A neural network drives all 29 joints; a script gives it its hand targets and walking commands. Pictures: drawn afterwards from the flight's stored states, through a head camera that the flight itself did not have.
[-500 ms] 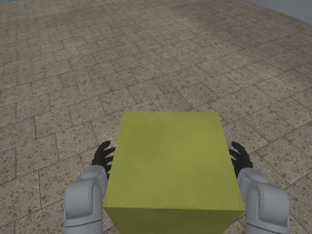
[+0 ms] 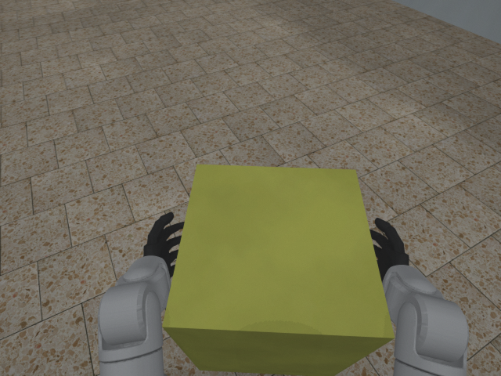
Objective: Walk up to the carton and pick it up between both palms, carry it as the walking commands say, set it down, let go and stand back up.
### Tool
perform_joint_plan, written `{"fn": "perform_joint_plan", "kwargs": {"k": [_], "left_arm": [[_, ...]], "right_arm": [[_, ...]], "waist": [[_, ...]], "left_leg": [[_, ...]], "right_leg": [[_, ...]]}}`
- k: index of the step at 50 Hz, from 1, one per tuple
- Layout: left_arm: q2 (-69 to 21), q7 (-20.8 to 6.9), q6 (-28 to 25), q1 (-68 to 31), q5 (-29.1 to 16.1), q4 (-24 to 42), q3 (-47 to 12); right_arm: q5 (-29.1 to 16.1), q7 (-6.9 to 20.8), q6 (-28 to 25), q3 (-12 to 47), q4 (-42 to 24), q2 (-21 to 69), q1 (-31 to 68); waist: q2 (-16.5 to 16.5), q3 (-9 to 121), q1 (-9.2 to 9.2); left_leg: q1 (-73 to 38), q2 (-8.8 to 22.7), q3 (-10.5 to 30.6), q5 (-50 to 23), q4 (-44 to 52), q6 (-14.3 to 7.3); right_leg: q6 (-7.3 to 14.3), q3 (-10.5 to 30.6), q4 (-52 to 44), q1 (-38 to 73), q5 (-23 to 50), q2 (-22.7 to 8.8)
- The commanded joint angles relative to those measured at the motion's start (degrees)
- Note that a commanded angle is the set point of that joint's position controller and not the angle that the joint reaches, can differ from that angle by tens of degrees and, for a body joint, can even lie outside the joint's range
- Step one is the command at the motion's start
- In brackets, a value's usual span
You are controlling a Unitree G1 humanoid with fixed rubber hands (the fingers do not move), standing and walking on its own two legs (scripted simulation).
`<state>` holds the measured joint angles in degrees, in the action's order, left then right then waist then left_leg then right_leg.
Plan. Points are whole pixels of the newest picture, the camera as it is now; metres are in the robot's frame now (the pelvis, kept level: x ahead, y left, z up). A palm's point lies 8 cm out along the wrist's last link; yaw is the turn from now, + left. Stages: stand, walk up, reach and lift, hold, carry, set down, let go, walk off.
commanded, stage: carry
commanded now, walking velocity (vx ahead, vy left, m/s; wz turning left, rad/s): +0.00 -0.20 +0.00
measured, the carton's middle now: (270, 279) +0.28 +0.00 +0.00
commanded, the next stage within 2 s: none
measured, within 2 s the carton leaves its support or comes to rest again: neither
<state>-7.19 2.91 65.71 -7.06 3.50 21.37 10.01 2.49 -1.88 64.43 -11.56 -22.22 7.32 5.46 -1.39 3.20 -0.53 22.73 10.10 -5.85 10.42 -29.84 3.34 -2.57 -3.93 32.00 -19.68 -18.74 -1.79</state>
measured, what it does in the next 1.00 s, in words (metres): steps to the right: right foot, then left foot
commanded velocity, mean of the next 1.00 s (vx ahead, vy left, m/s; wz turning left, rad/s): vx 0.00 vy -0.18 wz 0.00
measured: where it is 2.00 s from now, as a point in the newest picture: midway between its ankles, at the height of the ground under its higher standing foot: outside the picture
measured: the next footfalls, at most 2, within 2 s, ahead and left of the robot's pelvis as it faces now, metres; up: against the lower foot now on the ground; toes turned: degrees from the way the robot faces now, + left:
right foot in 0.02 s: +0.04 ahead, -0.14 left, +0.00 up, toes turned -4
left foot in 0.36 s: -0.02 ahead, +0.01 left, +0.00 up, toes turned +11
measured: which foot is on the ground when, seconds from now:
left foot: down 0.00-0.02, up 0.04-0.34, down 0.36-0.72, up 0.74-1.00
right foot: up 0.00-0.00, down 0.02-0.36, up 0.38-0.70, down 0.72-1.00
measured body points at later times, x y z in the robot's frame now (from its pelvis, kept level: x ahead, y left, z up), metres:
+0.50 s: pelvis -0.06 -0.11 +0.00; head -0.05 -0.09 +0.45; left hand +0.19 +0.07 +0.05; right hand +0.21 -0.26 +0.06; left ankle -0.06 +0.00 -0.74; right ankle -0.03 -0.22 -0.68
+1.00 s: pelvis -0.12 -0.27 -0.01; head -0.09 -0.28 +0.44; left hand +0.15 -0.10 +0.05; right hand +0.15 -0.44 +0.05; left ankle -0.14 -0.17 -0.69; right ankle -0.06 -0.33 -0.74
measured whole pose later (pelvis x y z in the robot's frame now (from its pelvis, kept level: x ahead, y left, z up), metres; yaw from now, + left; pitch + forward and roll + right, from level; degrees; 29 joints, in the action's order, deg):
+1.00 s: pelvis -0.12 -0.27 -0.01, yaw +2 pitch +3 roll +0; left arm -7.3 2.1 64.3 -4.9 4.1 21.3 8.4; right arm 1.4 -2.9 65.8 -11.5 -23.8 6.5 4.5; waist -1.4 0.1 1.3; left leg 28.7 2.7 -5.6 28.7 -57.9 1.1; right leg 5.8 -8.3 30.7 -23.8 -10.4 1.6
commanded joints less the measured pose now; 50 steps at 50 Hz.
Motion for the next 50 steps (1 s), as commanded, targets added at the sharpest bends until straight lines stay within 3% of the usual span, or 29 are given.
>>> {"fn": "perform_joint_plan", "kwargs": {"k": [1, 2, 3, 5, 7, 10, 12, 16, 17, 18, 19, 20, 21, 22, 23, 26, 28, 32, 34, 35, 36, 37, 38, 39, 41, 42, 44, 47, 50], "left_arm": [[-47.09, -13.63, 0.85, -20.67, -20.33, 1.05, -44.92], [-44.76, -13.75, 0.33, -19.29, -18.47, 0.02, -43.56], [-47.27, -13.77, -0.40, -20.33, -18.89, 0.97, -43.25], [-48.41, -13.79, -0.90, -23.72, -19.71, 4.79, -43.56], [-49.09, -13.53, -1.01, -23.01, -19.82, 5.16, -43.20], [-47.10, -12.84, -1.22, -20.05, -18.54, 5.19, -42.75], [-45.61, -12.24, -1.13, -18.76, -17.35, 5.35, -42.85], [-44.76, -12.00, -0.54, -19.35, -17.15, 6.03, -44.57], [-44.33, -11.95, -0.39, -19.38, -17.04, 5.44, -45.03], [-44.58, -11.93, -0.24, -19.05, -17.45, 4.66, -45.47], [-44.82, -12.10, -0.14, -20.27, -17.94, 5.05, -45.82], [-44.82, -12.50, -0.09, -24.23, -19.16, 9.04, -47.62], [-46.07, -12.71, 0.07, -27.73, -20.25, 8.09, -48.17], [-45.92, -12.75, -0.16, -27.88, -20.30, 7.39, -47.51], [-46.38, -12.93, -0.40, -26.83, -20.81, 6.04, -47.37], [-47.81, -13.38, -0.59, -26.01, -21.53, 5.67, -47.45], [-45.92, -13.09, -0.28, -24.12, -20.97, 5.43, -47.19], [-44.59, -13.06, 0.78, -22.46, -20.05, 3.69, -45.91], [-44.57, -13.38, 1.14, -20.04, -19.01, 1.32, -44.50], [-44.94, -13.54, 1.12, -19.42, -19.68, 1.39, -44.67], [-45.61, -13.81, 1.14, -20.17, -20.01, 1.47, -44.33], [-44.52, -14.05, 0.87, -19.45, -18.95, 0.62, -43.54], [-46.51, -14.13, 0.09, -20.93, -19.21, 1.80, -43.46], [-47.60, -14.13, 0.00, -22.87, -19.83, 3.23, -43.42], [-47.85, -14.35, -0.47, -22.56, -19.13, 4.31, -42.68], [-48.83, -14.20, -0.65, -23.57, -19.54, 5.13, -43.06], [-47.87, -13.73, -0.80, -21.33, -18.77, 4.50, -42.59], [-46.64, -12.81, -1.00, -18.98, -17.67, 3.74, -42.26], [-45.26, -12.78, -0.84, -19.01, -17.03, 4.39, -42.45]], "right_arm": [[-17.58, 13.16, 2.23, 46.23, -2.89, 44.68, 23.36], [-18.17, 13.33, 2.23, 46.97, -3.37, 45.22, 23.23], [-19.59, 13.69, 2.15, 48.34, -5.29, 46.55, 26.95], [-21.67, 14.12, 1.12, 50.01, -7.49, 48.65, 31.31], [-22.85, 13.83, 0.98, 50.26, -8.18, 47.73, 31.04], [-23.10, 13.28, 1.03, 49.96, -10.31, 46.03, 30.25], [-22.70, 12.94, 1.73, 49.19, -8.54, 45.04, 26.66], [-21.20, 13.50, 2.02, 47.86, -5.85, 44.20, 22.02], [-21.10, 13.71, 2.05, 47.32, -5.68, 44.56, 22.29], [-20.00, 13.76, 1.96, 46.51, -5.57, 43.38, 22.19], [-18.64, 13.91, 1.83, 45.47, -3.62, 42.91, 20.35], [-17.87, 13.98, 0.91, 45.21, -3.03, 44.43, 20.16], [-18.64, 14.01, 0.83, 44.80, -1.70, 45.39, 21.54], [-19.35, 13.98, 0.73, 44.94, -2.40, 46.62, 23.26], [-19.23, 13.84, 0.55, 44.91, -3.54, 46.43, 23.59], [-19.00, 13.24, 0.26, 45.26, -6.97, 44.98, 26.00], [-18.77, 13.01, 0.60, 45.22, -7.03, 43.90, 24.65], [-17.54, 12.96, 2.19, 44.89, -3.92, 42.44, 21.37], [-17.82, 13.05, 2.58, 45.73, -3.26, 43.35, 22.40], [-17.45, 12.93, 2.56, 46.33, -2.85, 43.57, 21.38], [-17.39, 12.88, 2.57, 46.50, -2.91, 44.34, 22.72], [-17.59, 12.89, 2.48, 46.82, -2.96, 44.25, 22.63], [-19.25, 13.31, 2.39, 48.30, -5.15, 46.15, 26.55], [-19.94, 13.63, 2.00, 49.36, -6.10, 47.88, 29.17], [-21.87, 13.77, 1.56, 50.71, -7.14, 48.25, 30.85], [-22.51, 13.90, 1.30, 50.97, -8.10, 48.08, 31.77], [-22.56, 13.57, 1.33, 50.43, -8.28, 46.97, 29.49], [-22.25, 13.03, 1.61, 49.91, -8.37, 44.96, 28.43], [-21.48, 13.03, 1.98, 49.02, -6.47, 44.75, 26.43]], "waist": [[-0.02, 17.43, 0.73], [17.31, 15.43, 0.37], [22.79, 15.61, 0.28], [14.02, 13.29, 0.29], [10.40, 13.49, 0.49], [7.93, 16.38, 0.17], [8.98, 18.30, -0.02], [6.47, 20.31, 0.89], [4.35, 20.76, 1.51], [1.73, 21.41, 1.41], [-9.62, 20.51, 1.86], [-19.22, 17.10, 2.05], [-12.62, 15.05, 2.18], [-5.57, 15.47, 2.09], [-2.12, 14.77, 1.78], [-5.43, 15.27, 1.28], [-9.68, 15.38, 1.39], [-13.17, 14.83, 1.80], [-11.80, 14.81, 1.06], [-7.93, 16.32, 0.53], [1.56, 16.77, 0.17], [16.12, 15.52, -0.16], [23.57, 15.94, -0.44], [20.17, 14.02, -0.36], [12.32, 12.43, 0.00], [9.17, 13.11, 0.19], [7.60, 16.16, 0.04], [7.72, 18.81, -0.36], [7.18, 19.72, -0.24]], "left_leg": [[-2.02, 4.11, 3.62, -3.80, -7.81, -3.13], [13.89, -5.18, -4.46, 21.35, -16.97, 0.68], [10.60, -3.48, 1.81, 28.86, -28.38, -0.79], [11.99, -5.64, 3.78, 23.74, -36.85, -2.03], [13.17, -5.63, 3.32, 18.12, -39.54, -1.85], [12.05, -5.54, 1.01, 16.32, -33.02, -1.06], [9.30, -5.73, 0.47, 17.90, -26.31, -2.11], [-2.67, -6.99, -1.34, 12.93, -5.61, -4.60], [-9.21, -5.70, -2.41, 4.68, 4.74, -4.31], [-19.86, -0.67, 2.92, 0.50, 9.18, -4.23], [-30.27, 15.61, 22.27, -12.14, 9.66, -9.07], [-25.63, 22.92, 28.28, -24.61, 10.17, -16.38], [-22.18, 21.60, 25.20, -25.19, 9.40, -17.79], [-21.94, 18.66, 20.73, -23.55, 9.01, -16.55], [-20.94, 15.69, 16.04, -22.55, 8.55, -14.27], [-18.81, 9.76, 7.11, -25.65, 6.62, -9.98], [-17.42, 9.18, 6.40, -25.14, 6.35, -9.80], [-13.64, 10.03, 6.25, -16.46, 6.49, -8.43], [-10.76, 8.23, 4.80, -11.81, 2.70, -6.16], [-8.18, 5.76, 2.84, -7.79, -2.61, -4.20], [-2.36, 3.60, 1.22, 0.18, -8.81, -2.16], [11.42, -4.53, -4.65, 20.97, -17.52, 0.94], [9.64, -4.08, 0.70, 29.38, -28.73, -0.40], [10.95, -5.35, 2.80, 28.42, -35.56, -1.04], [13.07, -5.32, 4.27, 20.71, -40.21, -1.76], [13.89, -5.20, 3.18, 17.99, -40.81, -1.78], [12.91, -5.58, 1.85, 16.24, -37.88, -1.61], [10.98, -5.82, 1.94, 18.18, -30.38, -2.10], [5.88, -7.15, 2.09, 19.29, -22.03, -3.37]], "right_leg": [[1.70, 4.18, -18.09, 18.08, 8.10, -5.59], [8.35, 18.43, -15.80, 21.24, 29.85, -18.94], [14.07, 14.90, -12.53, 13.46, 29.37, -17.91], [12.15, 8.30, -11.15, 10.52, 24.90, -12.76], [11.39, 5.46, -9.38, 10.65, 23.80, -10.42], [13.56, 5.32, -9.02, 12.53, 20.26, -10.24], [15.70, 8.85, -9.18, 12.84, 19.76, -12.45], [15.22, 8.83, -5.97, 12.07, 31.05, -12.00], [12.77, 6.25, -3.85, 10.14, 30.31, -10.27], [9.30, 5.22, -1.32, 2.66, 25.72, -8.31], [3.83, 2.44, 5.92, -12.86, 6.14, -3.09], [3.03, 1.95, 17.46, -19.12, -10.35, -1.00], [2.76, 6.41, 25.36, -18.67, -8.78, -1.78], [2.16, 7.20, 28.03, -19.00, -6.59, -1.11], [1.63, 7.48, 28.12, -19.69, -3.52, -1.42], [-0.01, 3.48, 22.30, -15.79, 0.82, -0.92], [-0.88, 0.84, 18.00, -12.18, -1.02, -0.26], [-0.21, -2.40, 7.60, -5.15, -1.59, 0.70], [0.25, -3.44, -2.64, 1.17, 1.08, 1.28], [0.57, -2.09, -9.80, 7.66, 3.15, 0.09], [1.29, 1.86, -13.45, 14.22, 6.65, -3.85], [7.00, 18.29, -16.45, 17.71, 18.57, -17.08], [13.54, 18.07, -14.43, 10.84, 19.28, -18.73], [13.93, 15.09, -12.96, 8.75, 18.23, -15.81], [10.96, 10.14, -12.38, 7.41, 12.29, -12.25], [11.05, 7.61, -10.68, 9.00, 15.56, -11.18], [12.38, 7.33, -10.69, 9.87, 14.27, -11.12], [14.64, 12.11, -11.99, 13.17, 10.66, -13.09], [13.86, 15.37, -13.34, 13.81, 13.89, -14.92]]}}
